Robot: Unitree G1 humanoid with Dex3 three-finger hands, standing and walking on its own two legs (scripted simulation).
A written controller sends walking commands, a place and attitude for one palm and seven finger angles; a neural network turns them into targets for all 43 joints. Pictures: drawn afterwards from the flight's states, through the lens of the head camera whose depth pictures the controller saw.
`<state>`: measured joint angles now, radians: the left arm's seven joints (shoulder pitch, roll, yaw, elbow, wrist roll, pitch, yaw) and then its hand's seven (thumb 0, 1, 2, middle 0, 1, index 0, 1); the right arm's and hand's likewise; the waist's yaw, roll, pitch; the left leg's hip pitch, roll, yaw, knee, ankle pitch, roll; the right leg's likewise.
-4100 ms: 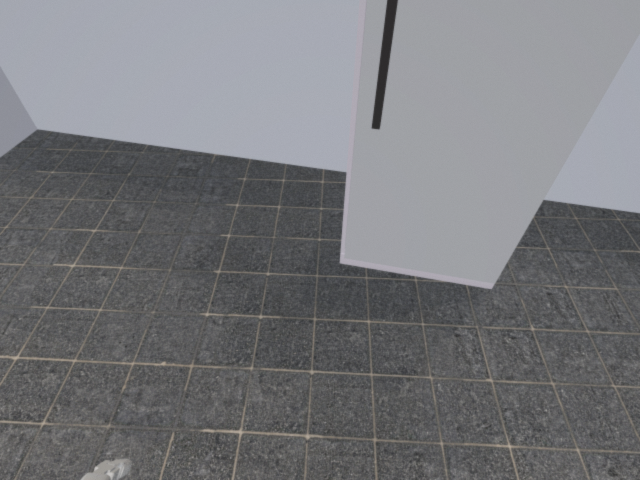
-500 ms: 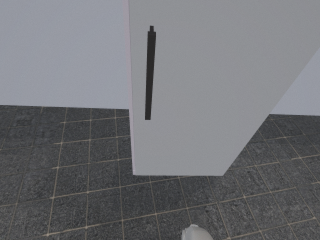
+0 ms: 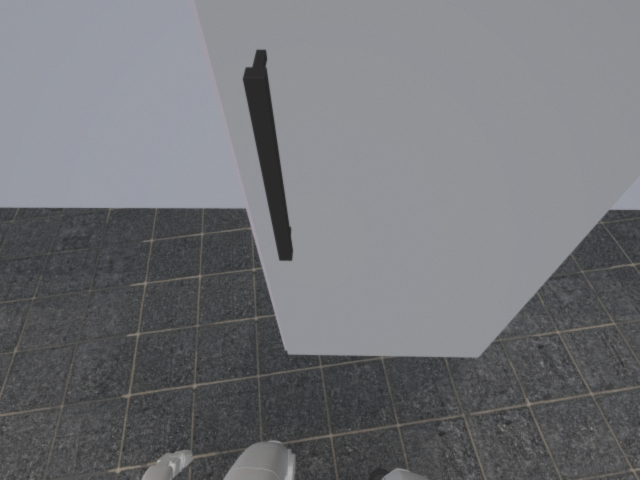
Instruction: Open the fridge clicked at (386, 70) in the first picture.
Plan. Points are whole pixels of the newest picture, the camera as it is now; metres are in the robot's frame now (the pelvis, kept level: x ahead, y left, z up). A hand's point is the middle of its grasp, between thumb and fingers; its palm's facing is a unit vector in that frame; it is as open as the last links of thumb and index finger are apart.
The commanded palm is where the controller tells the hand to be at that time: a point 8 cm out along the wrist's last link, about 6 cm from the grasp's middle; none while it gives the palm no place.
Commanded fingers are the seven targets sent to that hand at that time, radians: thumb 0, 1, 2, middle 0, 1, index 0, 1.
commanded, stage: come to a stop and stand still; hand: left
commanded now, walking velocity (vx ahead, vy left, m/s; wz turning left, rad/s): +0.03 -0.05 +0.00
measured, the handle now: (276, 176) +0.47 +0.09 +0.10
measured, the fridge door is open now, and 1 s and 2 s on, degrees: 0 0 0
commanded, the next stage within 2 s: look again from close up in 1.74 s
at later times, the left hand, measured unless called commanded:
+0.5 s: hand out of the picture -0.07 +0.26 -0.17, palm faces +0.03 -0.98 -0.20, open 7.4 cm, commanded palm none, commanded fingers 0.00 0.90 0.90 -0.20 -0.30 -0.20 -0.30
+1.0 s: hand out of the picture -0.10 +0.20 -0.17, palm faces +0.01 -0.99 -0.16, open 7.4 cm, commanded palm none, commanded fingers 0.00 0.90 0.90 -0.20 -0.30 -0.20 -0.30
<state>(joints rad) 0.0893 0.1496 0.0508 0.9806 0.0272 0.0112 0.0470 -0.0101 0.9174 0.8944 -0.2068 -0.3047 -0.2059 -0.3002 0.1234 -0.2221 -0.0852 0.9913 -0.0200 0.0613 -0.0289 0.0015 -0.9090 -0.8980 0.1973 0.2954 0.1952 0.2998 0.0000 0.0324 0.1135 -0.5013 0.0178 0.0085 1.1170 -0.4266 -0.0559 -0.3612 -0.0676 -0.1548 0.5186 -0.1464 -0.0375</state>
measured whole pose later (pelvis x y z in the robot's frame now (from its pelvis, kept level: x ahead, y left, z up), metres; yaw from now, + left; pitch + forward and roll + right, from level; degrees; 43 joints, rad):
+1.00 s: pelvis -0.08 +0.05 +0.01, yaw -1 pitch -1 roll +1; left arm 0.33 0.10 0.00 1.15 0.01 0.00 0.04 0.01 0.91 0.90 -0.20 -0.30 -0.20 -0.30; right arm 0.36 -0.10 -0.01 1.19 -0.01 0.01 -0.03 0.00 -0.91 -0.90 0.20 0.30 0.20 0.30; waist -0.02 0.00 0.01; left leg -0.23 -0.01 0.10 0.37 -0.13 0.04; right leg -0.11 0.01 -0.03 0.42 -0.29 -0.03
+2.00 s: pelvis -0.04 +0.04 +0.00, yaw -2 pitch +0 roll -1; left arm 0.33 0.12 -0.02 1.10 0.01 -0.05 0.05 0.00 0.90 0.89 -0.20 -0.30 -0.20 -0.30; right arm 0.27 -0.17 0.00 1.08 -0.01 -0.02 -0.03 0.01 -0.92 -0.90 0.20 0.30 0.20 0.30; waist -0.02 0.03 0.03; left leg -0.27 0.01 0.05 0.55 -0.28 0.02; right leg -0.10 0.05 -0.03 0.46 -0.36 -0.04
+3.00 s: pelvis -0.06 +0.07 +0.01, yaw -1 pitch -1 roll +0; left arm 0.30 0.21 -0.02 1.10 0.02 -0.01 0.03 0.00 0.90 0.90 -0.20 -0.30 -0.20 -0.30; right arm 0.21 -0.20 0.01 1.11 -0.01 -0.03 -0.03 0.00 -0.90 -0.90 0.20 0.30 0.20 0.30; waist 0.01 -0.02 0.01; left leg -0.23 -0.04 0.07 0.42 -0.18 0.06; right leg -0.11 -0.01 -0.02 0.43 -0.32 0.00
